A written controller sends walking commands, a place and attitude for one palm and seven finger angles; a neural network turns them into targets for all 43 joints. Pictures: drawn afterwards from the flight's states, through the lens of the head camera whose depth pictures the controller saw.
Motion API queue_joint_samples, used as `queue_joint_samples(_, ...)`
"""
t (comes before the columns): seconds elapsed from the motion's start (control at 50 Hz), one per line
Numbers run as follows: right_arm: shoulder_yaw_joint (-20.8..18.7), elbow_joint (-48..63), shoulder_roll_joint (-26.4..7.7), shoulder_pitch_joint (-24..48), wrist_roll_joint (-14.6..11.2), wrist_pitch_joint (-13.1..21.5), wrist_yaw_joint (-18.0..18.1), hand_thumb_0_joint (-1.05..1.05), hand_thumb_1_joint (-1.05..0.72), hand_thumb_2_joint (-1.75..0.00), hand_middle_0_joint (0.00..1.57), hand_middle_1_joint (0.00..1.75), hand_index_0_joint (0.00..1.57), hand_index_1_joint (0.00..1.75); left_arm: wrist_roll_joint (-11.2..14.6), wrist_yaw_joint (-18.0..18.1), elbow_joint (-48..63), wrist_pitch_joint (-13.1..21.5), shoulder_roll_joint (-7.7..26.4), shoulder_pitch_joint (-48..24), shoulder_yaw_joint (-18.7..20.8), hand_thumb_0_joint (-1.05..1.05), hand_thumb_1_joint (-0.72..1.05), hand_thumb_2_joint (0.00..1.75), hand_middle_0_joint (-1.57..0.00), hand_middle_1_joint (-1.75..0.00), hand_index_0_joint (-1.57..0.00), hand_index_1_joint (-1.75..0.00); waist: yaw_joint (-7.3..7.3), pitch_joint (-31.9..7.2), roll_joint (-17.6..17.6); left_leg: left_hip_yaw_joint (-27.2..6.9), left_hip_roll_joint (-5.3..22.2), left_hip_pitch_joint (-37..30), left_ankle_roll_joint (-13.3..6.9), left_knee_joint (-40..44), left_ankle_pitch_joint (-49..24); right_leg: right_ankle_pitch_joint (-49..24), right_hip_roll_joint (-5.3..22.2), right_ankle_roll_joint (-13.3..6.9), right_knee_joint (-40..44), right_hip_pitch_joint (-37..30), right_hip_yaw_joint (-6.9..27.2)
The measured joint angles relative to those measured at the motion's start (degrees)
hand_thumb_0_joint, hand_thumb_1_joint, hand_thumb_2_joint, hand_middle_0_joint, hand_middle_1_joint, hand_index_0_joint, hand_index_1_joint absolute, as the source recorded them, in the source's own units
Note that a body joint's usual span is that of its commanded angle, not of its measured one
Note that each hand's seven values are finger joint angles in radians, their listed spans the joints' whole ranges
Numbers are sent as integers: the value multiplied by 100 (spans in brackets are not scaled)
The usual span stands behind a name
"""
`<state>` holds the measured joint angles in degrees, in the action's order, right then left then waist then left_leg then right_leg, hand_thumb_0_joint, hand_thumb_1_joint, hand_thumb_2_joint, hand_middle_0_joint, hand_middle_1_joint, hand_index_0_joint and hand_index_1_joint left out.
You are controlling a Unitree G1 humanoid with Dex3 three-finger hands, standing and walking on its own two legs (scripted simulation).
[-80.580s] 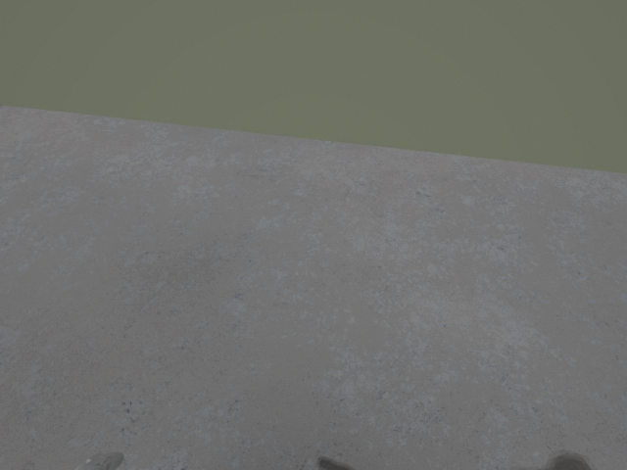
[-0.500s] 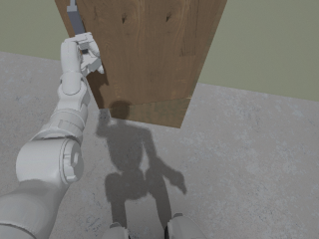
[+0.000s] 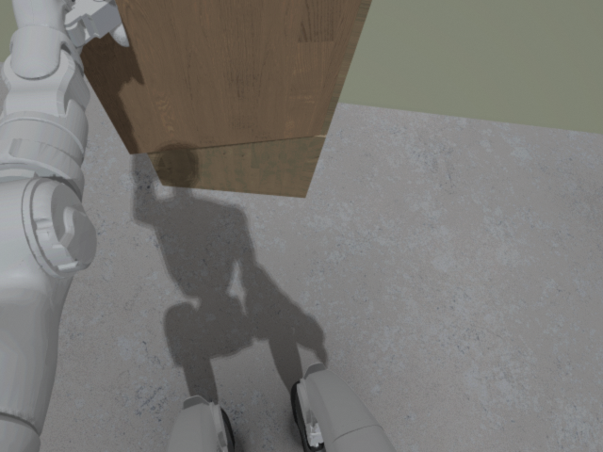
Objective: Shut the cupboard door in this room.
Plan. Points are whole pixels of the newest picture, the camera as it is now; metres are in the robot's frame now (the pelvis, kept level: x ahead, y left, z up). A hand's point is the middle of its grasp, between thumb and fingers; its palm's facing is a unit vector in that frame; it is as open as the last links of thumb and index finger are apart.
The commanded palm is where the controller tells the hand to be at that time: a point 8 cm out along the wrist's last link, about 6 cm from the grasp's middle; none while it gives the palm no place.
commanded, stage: pull the fist back off the door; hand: left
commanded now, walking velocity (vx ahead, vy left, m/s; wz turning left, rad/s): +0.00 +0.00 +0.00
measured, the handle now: out of the picture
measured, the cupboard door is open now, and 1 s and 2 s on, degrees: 14 10 10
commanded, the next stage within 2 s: draw the hand back to the body in 0.94 s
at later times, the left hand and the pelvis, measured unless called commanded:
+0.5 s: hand (110, 24) +0.60 +0.08 +0.11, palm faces +0.07 -1.00 -0.01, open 3.1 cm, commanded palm +0.55 +0.11 +0.12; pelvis +0.03 +0.00 +0.02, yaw -1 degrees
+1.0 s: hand (129, 94) +0.50 +0.07 +0.12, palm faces +0.07 -1.00 -0.02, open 3.1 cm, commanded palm +0.49 +0.12 +0.12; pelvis +0.00 -0.01 +0.03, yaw +1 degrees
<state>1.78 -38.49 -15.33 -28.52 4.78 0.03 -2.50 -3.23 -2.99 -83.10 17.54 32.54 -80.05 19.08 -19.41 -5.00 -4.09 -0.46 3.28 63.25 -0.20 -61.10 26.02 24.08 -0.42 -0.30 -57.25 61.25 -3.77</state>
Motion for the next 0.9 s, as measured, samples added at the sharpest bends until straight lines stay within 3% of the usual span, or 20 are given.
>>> queue_joint_samples(0.1, 44, 20, -2, -190, 47, 21, -3, 0, -90, -90, 20, 30, 20, 30, -74, -20, -118, -197, 262, -350, 173, 2, 90, 90, -130, -150, -130, -150, -141, 33, -37, -18, 43, 209, -14, -91, 24, -24, -44, 9, -11, 178, -12)
queue_joint_samples(0.14, 34, 41, 24, -285, 113, 43, -46, 0, -90, -90, 20, 30, 20, 30, -33, 417, -61, -238, 167, -408, 415, 2, 90, 90, -130, -150, -130, -150, -127, -12, -37, -4, 64, 282, -15, -105, 36, -35, -64, 17, -4, 252, 4)
queue_joint_samples(0.18, 25, 53, 62, -353, 179, 51, -143, 0, -90, -90, 20, 30, 20, 30, -178, 845, 62, -220, 62, -324, 456, 2, 90, 90, -130, -150, -130, -150, -109, -59, -23, 20, 73, 300, -15, -88, 43, -39, -73, 23, 11, 282, 29)
queue_joint_samples(0.24, 6, 68, 126, -389, 224, 13, -275, 0, -90, -90, 20, 30, 20, 30, -433, 1136, 328, -176, -82, 3, 355, 2, 90, 90, -130, -150, -130, -150, -59, -80, -15, 53, 78, 226, -20, -20, 49, -42, -80, 29, 77, 222, 60)
queue_joint_samples(0.44, -145, 66, 242, -216, 144, -58, -363, 0, -90, -90, 20, 30, 20, 30, -47, 1084, 1074, 140, -986, 1235, 274, 2, 90, 90, -130, -150, -129, -150, 324, -197, 22, 113, 54, -586, -10, 473, 34, -55, -71, 41, 546, -567, 112)
queue_joint_samples(0.66, -328, 213, 124, 295, -18, -139, -329, 0, -90, -90, 20, 30, 20, 30, 292, 1045, 1535, 465, -1831, 2295, -284, 2, 90, 90, -130, -150, -129, -150, 839, -294, 112, 116, -28, -1427, 12, 834, -9, -14, -4, 29, 782, -1367, 114)
queue_joint_samples(0.8, -397, 204, 101, 685, -84, -117, -252, 0, -90, -90, 20, 30, 20, 30, 327, 1087, 1854, 762, -2152, 2794, -530, 2, 90, 90, -130, -150, -130, -150, 1018, -288, 183, 107, -69, -1559, 39, 776, -33, 30, 40, 1, 620, -1462, 107)
queue_joint_samples(0.9, -369, 162, 138, 841, -145, -121, -172, 0, -90, -90, 19, 30, 20, 30, 379, 1104, 1835, 770, -2236, 2882, -706, 2, 90, 90, -130, -150, -130, -150, 1082, -234, 191, 93, -92, -1628, 56, 757, -85, 18, 63, -21, 541, -1512, 95)
